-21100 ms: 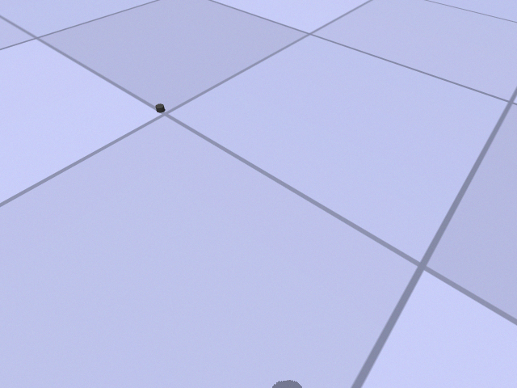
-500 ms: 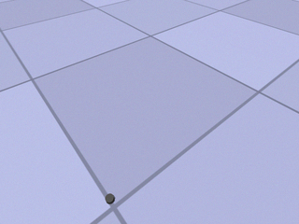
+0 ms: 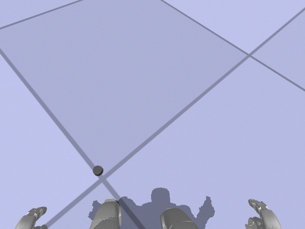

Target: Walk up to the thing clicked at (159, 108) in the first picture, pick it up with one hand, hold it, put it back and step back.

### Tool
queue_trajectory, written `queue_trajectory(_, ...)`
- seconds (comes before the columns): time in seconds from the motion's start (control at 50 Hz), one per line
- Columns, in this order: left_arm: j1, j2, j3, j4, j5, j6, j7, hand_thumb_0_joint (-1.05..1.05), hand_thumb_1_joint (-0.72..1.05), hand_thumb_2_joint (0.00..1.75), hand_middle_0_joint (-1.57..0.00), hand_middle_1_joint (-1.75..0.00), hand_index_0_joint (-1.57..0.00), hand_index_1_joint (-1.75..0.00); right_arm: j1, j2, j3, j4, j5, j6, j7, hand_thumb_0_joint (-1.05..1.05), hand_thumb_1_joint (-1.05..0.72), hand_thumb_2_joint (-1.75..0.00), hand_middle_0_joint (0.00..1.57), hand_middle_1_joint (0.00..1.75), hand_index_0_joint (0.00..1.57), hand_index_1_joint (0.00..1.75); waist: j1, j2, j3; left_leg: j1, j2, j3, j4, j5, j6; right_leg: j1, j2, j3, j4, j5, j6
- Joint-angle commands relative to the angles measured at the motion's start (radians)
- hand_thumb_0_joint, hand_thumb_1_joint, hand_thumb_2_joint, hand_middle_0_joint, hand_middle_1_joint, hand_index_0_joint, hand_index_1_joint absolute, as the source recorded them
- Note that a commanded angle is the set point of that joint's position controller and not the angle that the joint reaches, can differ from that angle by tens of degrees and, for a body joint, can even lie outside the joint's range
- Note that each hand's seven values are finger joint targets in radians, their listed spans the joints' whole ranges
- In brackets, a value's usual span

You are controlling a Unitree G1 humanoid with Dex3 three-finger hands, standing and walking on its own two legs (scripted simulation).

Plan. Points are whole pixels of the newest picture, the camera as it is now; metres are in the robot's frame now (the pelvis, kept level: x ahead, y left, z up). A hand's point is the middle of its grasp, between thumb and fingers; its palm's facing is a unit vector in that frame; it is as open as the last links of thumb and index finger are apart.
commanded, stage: walk up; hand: left
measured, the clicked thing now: (97, 170) +0.44 +0.28 -0.72
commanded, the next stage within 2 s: none
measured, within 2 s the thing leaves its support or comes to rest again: neither
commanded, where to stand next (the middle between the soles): +0.07 +0.00 m, yaw +5 degrees
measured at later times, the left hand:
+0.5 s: hand out of the picture -0.06 +0.29 -0.10, palm faces +0.11 -0.89 -0.44, open 7.4 cm
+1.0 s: hand out of the picture +0.04 +0.27 -0.14, palm faces +0.02 -0.93 -0.37, open 7.4 cm
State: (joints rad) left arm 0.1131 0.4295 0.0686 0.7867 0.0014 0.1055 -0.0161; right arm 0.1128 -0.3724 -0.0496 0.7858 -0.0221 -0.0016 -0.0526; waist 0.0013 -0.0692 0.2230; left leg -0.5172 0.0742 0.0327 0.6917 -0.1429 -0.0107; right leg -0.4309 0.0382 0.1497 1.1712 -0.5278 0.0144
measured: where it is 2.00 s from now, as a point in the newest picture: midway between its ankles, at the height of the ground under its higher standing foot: outside the picture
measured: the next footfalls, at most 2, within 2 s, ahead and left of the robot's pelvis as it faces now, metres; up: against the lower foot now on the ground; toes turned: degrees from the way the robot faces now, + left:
right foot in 0.08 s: -0.02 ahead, -0.16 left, +0.00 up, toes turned +3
left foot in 0.54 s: +0.06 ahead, +0.13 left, +0.00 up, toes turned +6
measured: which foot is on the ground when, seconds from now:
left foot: down 0.00-0.12, up 0.14-0.52, down 0.54-1.00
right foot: up 0.00-0.06, down 0.08-0.56, up 0.58-1.00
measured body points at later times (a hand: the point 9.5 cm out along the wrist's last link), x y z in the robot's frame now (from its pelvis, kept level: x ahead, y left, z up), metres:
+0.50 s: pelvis -0.04 -0.01 +0.03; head -0.02 -0.02 +0.48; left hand -0.07 +0.33 -0.07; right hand +0.06 -0.33 -0.10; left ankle +0.01 +0.13 -0.69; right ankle -0.06 -0.16 -0.70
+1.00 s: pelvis -0.01 +0.00 +0.02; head +0.07 +0.01 +0.46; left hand +0.04 +0.32 -0.11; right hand +0.11 -0.32 -0.08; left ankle +0.02 +0.13 -0.70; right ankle +0.04 -0.13 -0.69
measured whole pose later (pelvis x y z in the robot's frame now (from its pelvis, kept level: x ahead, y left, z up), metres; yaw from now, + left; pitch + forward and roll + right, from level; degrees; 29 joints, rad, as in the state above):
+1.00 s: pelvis -0.01 +0.00 +0.02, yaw +3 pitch -2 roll +1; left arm 0.20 0.41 0.04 0.86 -0.03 0.04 0.01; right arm 0.18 -0.41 -0.05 0.78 -0.02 0.03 -0.01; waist 0.00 -0.05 0.21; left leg -0.34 0.02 0.03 0.65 -0.27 0.01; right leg -0.42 0.00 0.06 0.82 -0.34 0.02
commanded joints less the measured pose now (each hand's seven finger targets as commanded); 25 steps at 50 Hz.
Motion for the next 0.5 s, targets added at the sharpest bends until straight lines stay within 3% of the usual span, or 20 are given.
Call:
queue_trajectory(0.0, 0.202, 0.154, 0.079, -0.022, 0.009, -0.016, -0.006, 0.00, 0.90, 0.90, -0.20, -0.30, -0.20, -0.30, 0.009, -0.330, -0.097, -0.081, -0.016, -0.002, -0.017, 0.00, -0.90, -0.90, 0.20, 0.30, 0.20, 0.30, 0.033, 0.311, -0.352, 0.245, 0.239, -0.254, -0.173, 0.179, 0.230, 0.108, -0.071, -0.078, -0.305, -0.022, -0.014)
queue_trajectory(0.04, 0.290, 0.142, 0.090, 0.029, 0.012, -0.028, -0.012, 0.00, 0.90, 0.90, -0.20, -0.30, -0.20, -0.30, -0.019, -0.328, -0.091, -0.087, -0.015, 0.015, -0.005, 0.00, -0.90, -0.90, 0.20, 0.30, 0.20, 0.30, 0.068, 0.289, -0.353, 0.113, 0.175, -0.197, -0.112, 0.067, 0.176, 0.266, -0.039, -0.150, -0.562, 0.114, -0.035)
queue_trajectory(0.06, 0.293, 0.159, 0.098, 0.039, 0.030, -0.039, -0.011, 0.00, 0.90, 0.90, -0.20, -0.30, -0.20, -0.30, -0.003, -0.282, -0.079, -0.078, -0.010, 0.025, -0.001, 0.00, -0.90, -0.90, 0.20, 0.30, 0.20, 0.30, 0.065, 0.196, -0.313, -0.033, 0.108, -0.158, 0.001, -0.107, 0.129, 0.313, -0.050, -0.088, -0.608, 0.118, -0.047)
queue_trajectory(0.08, 0.242, 0.233, 0.112, 0.006, 0.051, -0.048, -0.010, 0.00, 0.90, 0.90, -0.20, -0.30, -0.20, -0.30, 0.021, -0.201, -0.055, -0.086, 0.002, 0.025, -0.001, 0.00, -0.90, -0.90, 0.20, 0.30, 0.20, 0.30, 0.058, -0.117, -0.233, -0.253, -0.076, -0.031, 0.237, -0.389, 0.056, 0.251, -0.239, 0.260, -0.754, -0.019, -0.125)
queue_trajectory(0.1, 0.145, 0.358, 0.131, -0.056, 0.055, -0.047, -0.004, 0.00, 0.90, 0.90, -0.20, -0.30, -0.20, -0.30, -0.049, -0.235, -0.072, -0.100, 0.011, 0.020, -0.022, 0.00, -0.90, -0.90, 0.20, 0.30, 0.20, 0.30, 0.094, -0.210, -0.194, -0.166, -0.169, -0.159, 0.400, -0.496, 0.014, -0.006, -0.424, 0.497, -0.865, 0.043, -0.270)
queue_trajectory(0.12, 0.035, 0.391, 0.131, -0.086, 0.051, -0.053, 0.004, 0.00, 0.90, 0.90, -0.20, -0.30, -0.20, -0.30, -0.039, -0.294, -0.092, -0.077, -0.002, 0.013, -0.030, 0.00, -0.90, -0.90, 0.20, 0.30, 0.20, 0.30, 0.057, -0.200, -0.139, -0.070, -0.125, -0.210, 0.509, -0.457, 0.016, -0.158, -0.479, 0.587, -0.932, -0.058, -0.322)
queue_trajectory(0.14, 0.001, 0.313, 0.112, -0.083, 0.050, -0.062, 0.006, 0.00, 0.90, 0.90, -0.20, -0.30, -0.20, -0.30, -0.049, -0.304, -0.091, -0.048, 0.010, 0.010, -0.015, 0.00, -0.90, -0.90, 0.20, 0.30, 0.20, 0.30, 0.039, -0.120, -0.083, -0.025, -0.128, -0.212, 0.529, -0.388, 0.014, -0.200, -0.411, 0.437, -0.880, 0.028, -0.282)
queue_trajectory(0.16, -0.033, 0.251, 0.095, -0.065, 0.046, -0.078, 0.020, 0.00, 0.90, 0.90, -0.20, -0.30, -0.20, -0.30, 0.003, -0.272, -0.082, -0.014, 0.021, 0.010, 0.001, 0.00, -0.90, -0.90, 0.20, 0.30, 0.20, 0.30, -0.001, -0.035, -0.078, -0.046, -0.161, -0.225, 0.566, -0.316, 0.016, -0.112, -0.311, 0.249, -0.775, 0.187, -0.224)
queue_trajectory(0.18, -0.027, 0.203, 0.088, -0.040, 0.045, -0.096, 0.030, 0.00, 0.90, 0.90, -0.20, -0.30, -0.20, -0.30, 0.094, -0.231, -0.070, 0.021, 0.027, 0.011, 0.014, 0.00, -0.90, -0.90, 0.20, 0.30, 0.20, 0.30, -0.033, -0.016, -0.132, -0.079, -0.176, -0.230, 0.558, -0.243, 0.019, 0.037, -0.238, 0.143, -0.734, 0.197, -0.175)
queue_trajectory(0.2, 0.029, 0.206, 0.093, -0.018, 0.046, -0.117, 0.028, 0.00, 0.90, 0.90, -0.20, -0.30, -0.20, -0.30, 0.163, -0.208, -0.061, 0.039, 0.025, 0.008, 0.025, 0.00, -0.90, -0.90, 0.20, 0.30, 0.20, 0.30, -0.030, -0.039, -0.218, -0.081, -0.152, -0.215, 0.498, -0.208, 0.011, 0.173, -0.207, 0.127, -0.762, 0.023, -0.154)
queue_trajectory(0.22, 0.132, 0.248, 0.107, -0.002, 0.047, -0.135, 0.022, 0.00, 0.90, 0.90, -0.20, -0.30, -0.20, -0.30, 0.183, -0.252, -0.073, 0.035, 0.013, 0.003, 0.042, 0.00, -0.90, -0.90, 0.20, 0.30, 0.20, 0.30, 0.019, -0.086, -0.249, -0.146, -0.166, -0.162, 0.524, -0.218, 0.007, 0.293, -0.217, 0.201, -0.824, -0.180, -0.172)
queue_trajectory(0.24, 0.200, 0.282, 0.117, -0.011, 0.050, -0.156, 0.014, 0.00, 0.90, 0.90, -0.20, -0.30, -0.20, -0.30, 0.140, -0.294, -0.084, 0.008, 0.007, -0.004, 0.064, 0.00, -0.90, -0.90, 0.20, 0.30, 0.20, 0.30, 0.060, -0.128, -0.252, -0.274, -0.145, -0.167, 0.484, -0.219, 0.005, 0.455, -0.262, 0.300, -0.858, -0.348, -0.200)
queue_trajectory(0.26, 0.218, 0.274, 0.118, -0.012, 0.042, -0.165, 0.013, 0.00, 0.90, 0.90, -0.20, -0.30, -0.20, -0.30, 0.098, -0.299, -0.080, -0.001, 0.006, -0.013, 0.069, 0.00, -0.90, -0.90, 0.20, 0.30, 0.20, 0.30, 0.088, -0.126, -0.222, -0.350, -0.126, -0.192, 0.411, -0.219, -0.001, 0.543, -0.298, 0.347, -0.861, -0.361, -0.207)
queue_trajectory(0.28, 0.244, 0.259, 0.120, -0.010, 0.037, -0.170, 0.014, 0.00, 0.90, 0.90, -0.20, -0.30, -0.20, -0.30, 0.054, -0.289, -0.071, -0.013, 0.002, -0.023, 0.073, 0.00, -0.90, -0.90, 0.20, 0.30, 0.20, 0.30, 0.106, -0.115, -0.189, -0.374, -0.107, -0.204, 0.342, -0.236, 0.002, 0.588, -0.321, 0.352, -0.856, -0.293, -0.218)
queue_trajectory(0.32, 0.284, 0.243, 0.117, 0.005, 0.030, -0.178, 0.015, 0.00, 0.90, 0.90, -0.20, -0.30, -0.20, -0.30, 0.004, -0.259, -0.061, -0.028, -0.007, -0.039, 0.079, 0.00, -0.90, -0.90, 0.20, 0.30, 0.20, 0.30, 0.125, -0.094, -0.116, -0.347, -0.085, -0.197, 0.240, -0.284, -0.006, 0.580, -0.357, 0.315, -0.837, -0.039, -0.250)
queue_trajectory(0.34, 0.315, 0.231, 0.107, 0.013, 0.025, -0.181, 0.013, 0.00, 0.90, 0.90, -0.20, -0.30, -0.20, -0.30, -0.001, -0.249, -0.058, -0.030, -0.008, -0.045, 0.084, 0.00, -0.90, -0.90, 0.20, 0.30, 0.20, 0.30, 0.128, -0.083, -0.098, -0.302, -0.093, -0.179, 0.188, -0.301, -0.007, 0.569, -0.351, 0.273, -0.824, 0.117, -0.249)
queue_trajectory(0.38, 0.327, 0.232, 0.098, 0.011, 0.021, -0.182, 0.006, 0.00, 0.90, 0.90, -0.20, -0.30, -0.20, -0.30, 0.010, -0.225, -0.051, -0.035, -0.006, -0.050, 0.097, 0.00, -0.90, -0.90, 0.20, 0.30, 0.20, 0.30, 0.110, -0.096, -0.083, -0.162, -0.092, -0.116, 0.088, -0.333, 0.009, 0.469, -0.336, 0.180, -0.827, 0.287, -0.241)
queue_trajectory(0.4, 0.311, 0.250, 0.097, 0.004, 0.020, -0.181, 0.003, 0.00, 0.90, 0.90, -0.20, -0.30, -0.20, -0.30, 0.028, -0.221, -0.053, -0.032, -0.005, -0.053, 0.102, 0.00, -0.90, -0.90, 0.20, 0.30, 0.20, 0.30, 0.096, -0.113, -0.085, -0.088, -0.087, -0.080, 0.039, -0.334, 0.015, 0.415, -0.322, 0.135, -0.825, 0.307, -0.235)
queue_trajectory(0.44, 0.222, 0.279, 0.091, -0.029, 0.019, -0.175, -0.005, 0.00, 0.90, 0.90, -0.20, -0.30, -0.20, -0.30, 0.100, -0.234, -0.063, -0.011, 0.007, -0.056, 0.111, 0.00, -0.90, -0.90, 0.20, 0.30, 0.20, 0.30, 0.046, -0.162, -0.109, 0.105, -0.076, -0.033, -0.040, -0.276, 0.029, 0.262, -0.306, 0.070, -0.844, 0.221, -0.213)
queue_trajectory(0.48, 0.126, 0.266, 0.074, -0.052, 0.018, -0.164, -0.010, 0.00, 0.90, 0.90, -0.20, -0.30, -0.20, -0.30, 0.268, -0.244, -0.086, 0.046, 0.014, -0.058, 0.111, 0.00, -0.90, -0.90, 0.20, 0.30, 0.20, 0.30, -0.061, -0.114, -0.159, 0.404, -0.102, 0.032, -0.153, -0.098, 0.038, 0.059, -0.245, -0.022, -0.751, 0.061, -0.171)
